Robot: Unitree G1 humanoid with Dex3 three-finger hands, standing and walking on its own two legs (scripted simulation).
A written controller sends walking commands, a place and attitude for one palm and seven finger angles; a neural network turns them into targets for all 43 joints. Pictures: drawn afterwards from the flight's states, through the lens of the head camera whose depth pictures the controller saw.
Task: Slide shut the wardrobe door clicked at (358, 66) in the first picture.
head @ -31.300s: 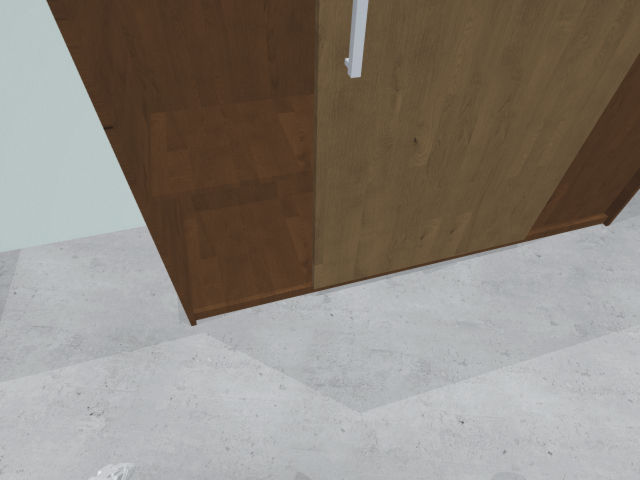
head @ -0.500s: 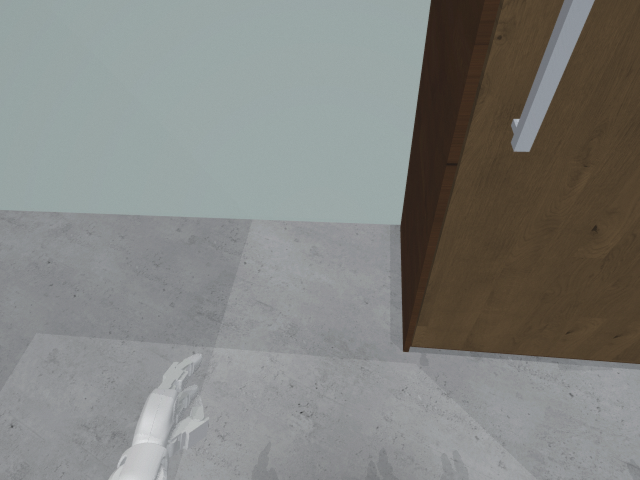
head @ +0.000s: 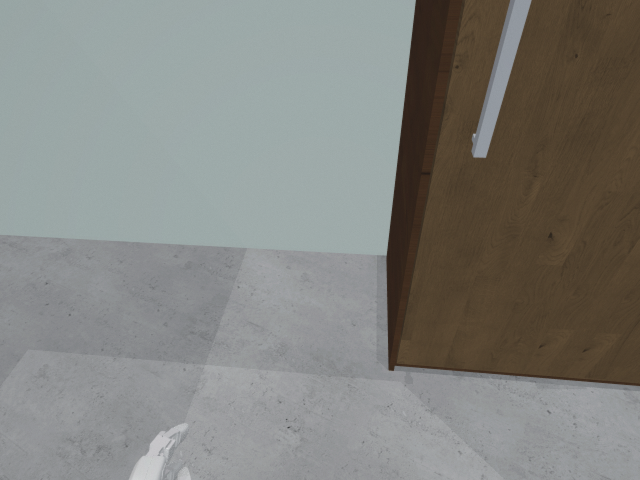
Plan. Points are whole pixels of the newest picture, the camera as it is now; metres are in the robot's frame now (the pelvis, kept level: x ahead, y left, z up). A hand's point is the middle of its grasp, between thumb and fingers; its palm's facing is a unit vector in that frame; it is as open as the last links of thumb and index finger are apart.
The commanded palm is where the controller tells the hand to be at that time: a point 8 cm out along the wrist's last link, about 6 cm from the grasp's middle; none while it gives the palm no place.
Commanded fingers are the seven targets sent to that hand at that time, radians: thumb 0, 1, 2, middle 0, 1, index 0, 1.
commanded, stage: stop stepping back and stand still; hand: right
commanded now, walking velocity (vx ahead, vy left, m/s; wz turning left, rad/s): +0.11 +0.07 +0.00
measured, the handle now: (498, 65) +0.67 -0.22 +0.26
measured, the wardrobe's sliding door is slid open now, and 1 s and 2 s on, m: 0.00 0.00 0.00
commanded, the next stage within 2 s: let the arm hang, fingers relaxed in 0.56 s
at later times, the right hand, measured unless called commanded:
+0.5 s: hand out of the picture +0.22 -0.29 +0.17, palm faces +0.45 +0.78 -0.44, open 7.4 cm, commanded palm +0.16 -0.32 +0.18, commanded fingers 0.00 -0.90 -0.90 0.20 0.30 0.20 0.30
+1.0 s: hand out of the picture +0.03 -0.20 -0.17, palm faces -0.03 +0.99 -0.16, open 7.2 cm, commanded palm none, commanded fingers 0.00 -0.90 -0.90 0.20 0.30 0.20 0.30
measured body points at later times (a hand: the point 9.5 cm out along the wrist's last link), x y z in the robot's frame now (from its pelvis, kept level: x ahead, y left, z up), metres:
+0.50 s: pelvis +0.01 -0.02 +0.00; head +0.02 -0.03 +0.45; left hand +0.18 +0.20 -0.08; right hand +0.19 -0.33 +0.20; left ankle -0.01 +0.09 -0.73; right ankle +0.03 -0.13 -0.73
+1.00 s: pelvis -0.01 -0.03 +0.00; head +0.00 -0.04 +0.45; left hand +0.04 +0.25 -0.13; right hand +0.03 -0.26 -0.16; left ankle -0.01 +0.09 -0.73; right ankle +0.03 -0.13 -0.73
